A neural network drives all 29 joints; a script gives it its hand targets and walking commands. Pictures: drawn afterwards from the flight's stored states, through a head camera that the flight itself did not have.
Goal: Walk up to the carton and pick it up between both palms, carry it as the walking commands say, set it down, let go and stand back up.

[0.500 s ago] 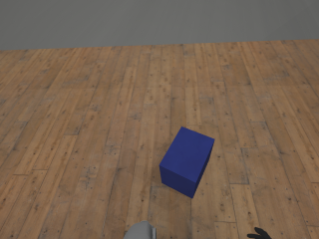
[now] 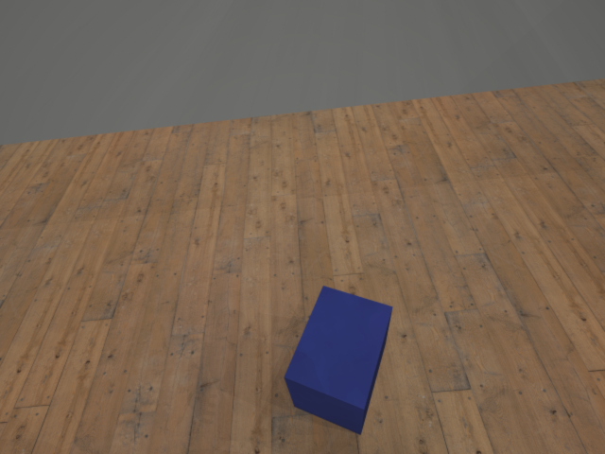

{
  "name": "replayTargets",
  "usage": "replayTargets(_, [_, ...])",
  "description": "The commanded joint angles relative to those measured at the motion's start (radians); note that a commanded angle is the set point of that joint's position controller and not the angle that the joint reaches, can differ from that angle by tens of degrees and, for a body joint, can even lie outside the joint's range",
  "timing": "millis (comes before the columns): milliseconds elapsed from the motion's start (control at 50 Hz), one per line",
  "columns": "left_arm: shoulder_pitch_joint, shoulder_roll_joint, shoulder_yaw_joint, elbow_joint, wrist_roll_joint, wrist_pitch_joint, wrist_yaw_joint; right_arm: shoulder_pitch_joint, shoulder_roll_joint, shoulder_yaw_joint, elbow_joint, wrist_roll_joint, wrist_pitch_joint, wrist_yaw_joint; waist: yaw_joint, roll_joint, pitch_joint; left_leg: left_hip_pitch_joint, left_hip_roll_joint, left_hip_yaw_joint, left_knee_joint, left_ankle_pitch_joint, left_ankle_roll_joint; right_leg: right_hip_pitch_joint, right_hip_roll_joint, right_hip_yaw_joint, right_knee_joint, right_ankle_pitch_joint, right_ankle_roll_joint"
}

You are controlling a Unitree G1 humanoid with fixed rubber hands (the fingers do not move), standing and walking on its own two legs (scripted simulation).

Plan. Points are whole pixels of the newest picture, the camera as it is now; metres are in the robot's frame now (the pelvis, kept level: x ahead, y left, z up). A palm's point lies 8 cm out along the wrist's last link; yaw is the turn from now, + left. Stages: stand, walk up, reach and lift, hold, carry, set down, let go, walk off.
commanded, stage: walk up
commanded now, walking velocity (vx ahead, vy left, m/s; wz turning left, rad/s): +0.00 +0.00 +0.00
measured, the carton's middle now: (341, 358) +0.48 -0.05 -0.63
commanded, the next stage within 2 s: none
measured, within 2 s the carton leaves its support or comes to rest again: neither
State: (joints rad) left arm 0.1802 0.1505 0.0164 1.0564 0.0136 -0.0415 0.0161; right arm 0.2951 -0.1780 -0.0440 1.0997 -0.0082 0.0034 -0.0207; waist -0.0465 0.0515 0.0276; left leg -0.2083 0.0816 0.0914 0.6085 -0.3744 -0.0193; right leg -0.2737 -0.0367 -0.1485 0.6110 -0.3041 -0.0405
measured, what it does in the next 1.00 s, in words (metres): stands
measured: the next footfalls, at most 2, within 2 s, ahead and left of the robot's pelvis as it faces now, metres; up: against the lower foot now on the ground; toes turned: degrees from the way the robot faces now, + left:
none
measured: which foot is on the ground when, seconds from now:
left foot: down 0.00-1.00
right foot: down 0.00-1.00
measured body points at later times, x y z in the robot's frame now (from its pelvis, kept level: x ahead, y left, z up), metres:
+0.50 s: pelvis +0.03 -0.03 +0.01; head +0.04 -0.04 +0.46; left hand +0.05 +0.19 -0.15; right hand +0.04 -0.25 -0.15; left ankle -0.02 +0.14 -0.73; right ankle +0.02 -0.09 -0.73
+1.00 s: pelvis +0.02 -0.03 +0.01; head +0.02 -0.02 +0.46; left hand +0.01 +0.18 -0.16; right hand +0.00 -0.23 -0.15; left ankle -0.02 +0.14 -0.73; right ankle +0.02 -0.09 -0.73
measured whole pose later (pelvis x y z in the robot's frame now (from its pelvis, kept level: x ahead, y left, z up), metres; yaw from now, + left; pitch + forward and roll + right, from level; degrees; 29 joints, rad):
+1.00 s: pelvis +0.02 -0.03 +0.01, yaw -1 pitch -3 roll +0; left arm 0.29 0.12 0.01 1.16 0.00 -0.01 0.04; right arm 0.28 -0.08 -0.01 1.17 0.00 0.02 -0.05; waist 0.01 -0.02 0.05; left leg -0.07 0.12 0.07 0.45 -0.31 -0.09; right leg -0.15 0.03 -0.16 0.48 -0.28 -0.08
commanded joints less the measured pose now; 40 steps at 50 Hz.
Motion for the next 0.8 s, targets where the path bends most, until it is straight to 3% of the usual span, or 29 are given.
replayTargets(0, [0.023,0.127,0.023,-0.029,-0.008,0.001,0.02,0.038,-0.028,0.007,-0.004,0.009,-0.002,-0.01,0.013,-0.236,0.002,-0.086,0.02,-0.033,-0.14,0.208,0.012,0.207,-0.18,0.159,-0.161,0.79,-0.081])
replayTargets(20, [0.016,0.12,0.026,-0.028,-0.012,0.006,0.022,0.076,-0.053,0.001,0.011,0.007,-0.005,-0.015,0.005,-0.257,0.003,-0.094,0.031,-0.05,-0.153,0.298,0.014,0.22,-0.16,0.12,-0.141,0.766,-0.062])
replayTargets(60, [0.032,0.082,0.017,-0.014,-0.016,0.013,0.022,0.028,-0.049,0.006,0.005,0.001,-0.001,-0.019,0.034,-0.164,0.02,-0.035,0.036,-0.05,-0.191,0.293,0.016,0.172,-0.13,0.139,-0.181,0.583,-0.051])
replayTargets(100, [0.067,0.082,0.007,0.007,-0.019,0.014,0.022,0.006,-0.043,0.01,-0.007,0.005,0.005,-0.024,0.043,-0.139,0.006,0.028,0.041,-0.052,-0.198,0.302,0.012,0.133,-0.116,0.158,-0.212,0.513,-0.044])
replayTargets(140, [0.05,0.097,0.011,0.009,-0.015,0.012,0.024,0.015,-0.036,0.013,0.0,0.007,-0.002,-0.025,0.039,-0.126,-0.014,0.026,0.041,-0.047,-0.202,0.331,0.006,0.182,-0.119,0.15,-0.208,0.556,-0.043])
replayTargets(180, [0.045,0.089,0.01,0.011,-0.017,0.009,0.025,0.03,-0.028,0.017,0.017,0.0,-0.003,-0.031,0.034,-0.05,-0.025,0.014,0.043,-0.032,-0.226,0.371,-0.003,0.226,-0.119,0.128,-0.204,0.579,-0.03])
replayTargets(200, [0.058,0.079,0.004,0.024,-0.017,0.007,0.025,0.016,-0.047,0.009,0.008,0.001,-0.006,-0.03,0.039,-0.078,-0.042,0.047,0.051,-0.033,-0.215,0.393,-0.002,0.211,-0.112,0.139,-0.2,0.593,-0.029])
replayTargets(220, [0.072,0.086,0.005,0.028,-0.018,0.007,0.027,0.007,-0.034,0.012,0.014,0.002,-0.001,-0.03,0.04,-0.04,-0.046,0.055,0.053,-0.028,-0.213,0.386,-0.007,0.209,-0.112,0.129,-0.206,0.61,-0.027])
replayTargets(240, [0.077,0.08,0.001,0.039,-0.019,0.007,0.028,0.013,-0.025,0.014,0.016,0.006,0.002,-0.034,0.041,-0.07,-0.035,0.058,0.056,-0.034,-0.219,0.368,-0.006,0.2,-0.114,0.148,-0.214,0.58,-0.03])
replayTargets(280, [0.076,0.088,0.002,0.044,-0.016,0.007,0.031,0.01,-0.016,0.016,0.029,0.004,0.002,-0.032,0.043,-0.049,-0.04,0.036,0.047,-0.024,-0.223,0.308,-0.009,0.238,-0.121,0.147,-0.221,0.573,-0.029])
replayTargets(340, [0.082,0.103,0.006,0.053,-0.014,0.003,0.03,0.027,-0.026,0.016,0.036,0.008,0.004,-0.034,0.034,-0.043,-0.048,0.055,0.054,-0.031,-0.198,0.331,-0.007,0.242,-0.131,0.152,-0.229,0.613,-0.024])
replayTargets(380, [0.092,0.109,0.005,0.061,-0.015,0.009,0.029,0.01,-0.035,0.017,0.031,0.006,0.009,-0.032,0.038,-0.02,-0.012,0.057,0.047,-0.014,-0.211,0.282,-0.011,0.205,-0.12,0.161,-0.258,0.531,-0.03])
replayTargets(440, [0.108,0.088,0.0,0.063,-0.012,0.008,0.029,0.023,-0.01,0.021,0.038,0.008,0.012,-0.032,0.037,-0.092,-0.002,0.041,0.048,-0.017,-0.191,0.26,-0.011,0.21,-0.124,0.16,-0.253,0.548,-0.034])
replayTargets(460, [0.109,0.089,0.002,0.067,-0.013,0.009,0.03,0.012,-0.023,0.018,0.038,0.009,0.012,-0.033,0.038,-0.047,0.008,0.036,0.054,-0.016,-0.195,0.259,-0.009,0.218,-0.126,0.167,-0.256,0.558,-0.039])
replayTargets(480, [0.125,0.105,0.006,0.068,-0.012,0.007,0.034,0.015,-0.012,0.019,0.048,0.01,0.013,-0.033,0.045,-0.078,-0.001,0.034,0.049,-0.01,-0.186,0.277,-0.016,0.229,-0.126,0.163,-0.236,0.568,-0.032])
replayTargets(520, [0.147,0.123,0.013,0.077,-0.016,0.008,0.036,0.012,-0.017,0.02,0.045,0.007,0.009,-0.032,0.05,-0.024,0.02,0.035,0.055,-0.013,-0.171,0.295,-0.011,0.207,-0.128,0.16,-0.234,0.622,-0.032])
replayTargets(540, [0.129,0.115,0.013,0.069,-0.014,0.009,0.034,0.03,0.0,0.026,0.05,0.01,0.008,-0.032,0.045,-0.066,0.019,0.032,0.054,-0.002,-0.188,0.277,-0.02,0.212,-0.115,0.137,-0.233,0.578,-0.035])
replayTargets(560, [0.127,0.105,0.009,0.079,-0.012,0.016,0.034,0.015,-0.025,0.023,0.044,0.011,0.008,-0.032,0.041,-0.04,0.041,0.03,0.053,-0.004,-0.199,0.286,-0.011,0.194,-0.11,0.136,-0.236,0.531,-0.035])
replayTargets(580, [0.145,0.102,0.008,0.077,-0.012,0.014,0.035,0.008,-0.026,0.021,0.043,0.004,0.011,-0.03,0.044,-0.074,0.053,0.029,0.055,0.0,-0.191,0.273,-0.013,0.162,-0.107,0.143,-0.249,0.467,-0.027])
replayTargets(620, [0.157,0.065,0.001,0.086,-0.012,0.019,0.033,0.004,-0.019,0.018,0.037,0.007,0.014,-0.033,0.049,-0.03,0.098,0.024,0.065,-0.012,-0.214,0.236,-0.009,0.139,-0.104,0.146,-0.262,0.427,-0.027])
replayTargets(640, [0.158,0.084,0.004,0.089,-0.011,0.02,0.035,0.003,-0.023,0.021,0.037,0.008,0.01,-0.033,0.047,-0.062,0.111,0.03,0.07,-0.019,-0.207,0.262,-0.005,0.127,-0.101,0.141,-0.257,0.424,-0.025])
replayTargets(700, [0.156,0.093,0.009,0.079,-0.012,0.018,0.04,0.035,0.006,0.018,0.054,0.004,0.016,-0.034,0.047,-0.048,0.112,-0.011,0.038,0.004,-0.192,0.194,-0.021,0.143,-0.132,0.186,-0.291,0.353,-0.034])
replayTargets(740, [0.162,0.074,0.004,0.081,-0.011,0.017,0.036,0.048,0.011,0.021,0.056,0.008,0.013,-0.033,0.048,-0.076,0.08,0.02,0.043,-0.008,-0.202,0.205,-0.02,0.156,-0.124,0.176,-0.284,0.308,-0.031])
replayTargets(780, [0.189,0.069,0.002,0.093,-0.013,0.017,0.036,0.05,-0.004,0.018,0.047,0.01,0.009,-0.035,0.052,-0.037,0.079,0.028,0.053,-0.005,-0.202,0.218,-0.012,0.15,-0.127,0.177,-0.28,0.341,-0.033])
